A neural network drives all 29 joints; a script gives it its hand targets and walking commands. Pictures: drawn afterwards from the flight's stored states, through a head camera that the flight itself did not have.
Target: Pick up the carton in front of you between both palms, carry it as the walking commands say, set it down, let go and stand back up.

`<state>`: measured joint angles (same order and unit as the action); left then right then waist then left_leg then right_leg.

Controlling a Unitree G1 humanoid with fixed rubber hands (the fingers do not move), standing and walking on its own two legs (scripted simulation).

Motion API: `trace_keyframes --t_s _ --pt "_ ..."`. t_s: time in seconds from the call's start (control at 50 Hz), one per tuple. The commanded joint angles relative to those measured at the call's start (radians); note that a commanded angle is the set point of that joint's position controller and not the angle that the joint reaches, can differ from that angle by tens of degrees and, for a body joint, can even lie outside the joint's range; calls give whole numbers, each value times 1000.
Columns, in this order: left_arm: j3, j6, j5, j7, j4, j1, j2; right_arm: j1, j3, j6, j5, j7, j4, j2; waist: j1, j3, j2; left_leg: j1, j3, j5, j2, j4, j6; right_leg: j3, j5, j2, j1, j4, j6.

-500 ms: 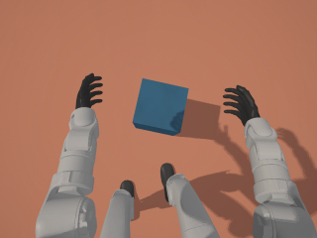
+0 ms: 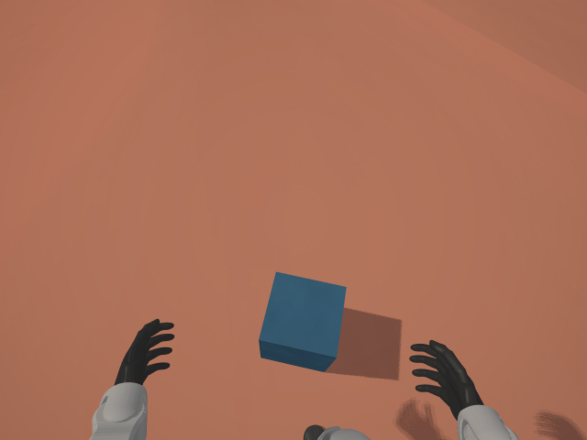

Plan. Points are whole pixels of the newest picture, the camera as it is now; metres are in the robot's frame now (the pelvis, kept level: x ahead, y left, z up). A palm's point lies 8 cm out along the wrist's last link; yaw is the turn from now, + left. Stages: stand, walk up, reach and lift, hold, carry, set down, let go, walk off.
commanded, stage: let go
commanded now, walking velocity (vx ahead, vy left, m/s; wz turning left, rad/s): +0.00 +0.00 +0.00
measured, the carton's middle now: (301, 324) +0.43 -0.09 -0.64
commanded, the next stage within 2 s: stand in 0.62 s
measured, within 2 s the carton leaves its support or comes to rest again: neither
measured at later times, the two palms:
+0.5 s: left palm (81, 432) +0.17 +0.25 -0.06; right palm (451, 389) +0.17 -0.22 -0.06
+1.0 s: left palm out of the picture +0.14 +0.24 -0.11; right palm out of the picture +0.11 -0.28 -0.11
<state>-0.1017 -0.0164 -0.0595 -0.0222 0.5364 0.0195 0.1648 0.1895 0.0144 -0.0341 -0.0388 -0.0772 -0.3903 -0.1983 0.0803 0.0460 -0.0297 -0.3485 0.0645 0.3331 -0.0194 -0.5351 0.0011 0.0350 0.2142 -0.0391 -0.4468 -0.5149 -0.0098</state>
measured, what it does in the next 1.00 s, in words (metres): stands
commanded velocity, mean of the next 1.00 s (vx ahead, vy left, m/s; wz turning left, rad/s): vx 0.00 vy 0.00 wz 0.00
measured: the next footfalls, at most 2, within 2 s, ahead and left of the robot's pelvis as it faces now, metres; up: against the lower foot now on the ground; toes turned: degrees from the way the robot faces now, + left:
none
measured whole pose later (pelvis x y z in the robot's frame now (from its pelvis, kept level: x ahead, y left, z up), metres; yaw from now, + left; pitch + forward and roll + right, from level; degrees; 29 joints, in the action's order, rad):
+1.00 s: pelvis +0.05 -0.01 -0.01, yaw -5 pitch +5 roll -1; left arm -0.02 0.05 -0.02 -0.01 0.73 0.35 0.23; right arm 0.35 0.01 0.03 0.02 0.05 -0.65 -0.29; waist 0.02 -0.09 0.04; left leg -0.22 -0.03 0.47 0.05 -0.60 0.02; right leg 0.09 0.35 -0.10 -0.38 -0.65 -0.04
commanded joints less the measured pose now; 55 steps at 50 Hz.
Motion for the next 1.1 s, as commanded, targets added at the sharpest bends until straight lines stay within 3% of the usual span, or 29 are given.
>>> trace_keyframes --t_s 0.0,0.06,0.14,0.32,0.34,0.36,0.48,0.6,0.62,0.64,0.66,0.72,0.76,0.86,0.94,1.08 --pt "12 14 17 14 -117 19 73 -9 33 13 -4 2 75 -106 -40 -211 88 5 -31 -219 -4 134 19 -18 -293 0 382 34 34" --pt "25 0 28 28 -136 83 80 5 45 3 4 2 54 -117 -60 -166 112 57 -24 -290 9 158 28 -28 -282 -13 404 56 28" --pt "45 -22 47 49 -169 140 93 29 60 -15 24 5 37 -123 -68 -117 94 107 -18 -367 19 181 32 -31 -284 -26 431 81 23" --pt "63 -70 71 77 -208 152 111 14 76 -64 60 7 41 -126 -61 -19 63 125 -3 -351 33 209 25 -41 -219 -31 458 84 20" --pt "64 -44 84 58 -146 176 111 -34 86 -115 76 32 89 -161 -62 -76 35 179 2 -461 40 162 20 -51 -183 -53 402 54 26" --pt "68 -41 88 49 -154 177 112 -4 72 -127 66 42 77 -163 -59 -70 69 193 5 -502 40 143 29 -46 -170 -49 379 50 19" --pt "59 -41 75 33 -147 175 125 -5 53 -146 56 58 77 -145 -73 -56 95 172 0 -503 31 134 34 -35 -192 -49 368 45 15" --pt "49 -58 68 45 -140 179 130 -2 39 -167 46 68 106 -131 -86 -36 51 119 -38 -329 7 145 14 -18 -206 -31 421 53 24" --pt "30 -13 10 13 29 351 214 48 45 -51 91 95 -38 -181 -100 -27 143 133 -59 252 60 129 9 85 102 95 166 125 58" --pt "16 9 10 0 21 320 257 99 48 -2 106 109 -39 -176 -72 56 95 107 -6 325 76 141 -4 118 265 85 64 161 54" --pt "22 29 11 1 18 275 240 101 46 30 106 112 -59 -178 -67 74 71 86 8 314 91 132 -15 121 275 78 9 163 49" --pt "38 78 20 24 51 247 179 92 44 85 90 115 -92 -195 -58 -68 -19 155 23 170 112 93 -20 124 107 51 28 118 32" --pt "39 96 26 34 66 254 169 88 40 100 83 115 -111 -193 -64 -114 10 138 22 127 119 78 -16 135 -20 56 78 72 15" --pt "47 95 33 23 123 331 184 145 30 97 70 128 -169 -195 -60 -174 -5 154 -29 -105 102 -5 12 161 -346 61 129 -30 -22" --pt "55 80 36 11 144 369 187 180 21 79 60 135 -196 -192 -63 -174 28 162 -51 -237 108 -42 13 154 -394 53 113 -75 -36" --pt "60 58 37 0 150 373 184 215 14 55 57 146 -227 -194 -64 -131 49 162 -80 -299 116 -52 4 156 -377 43 84 -108 -47"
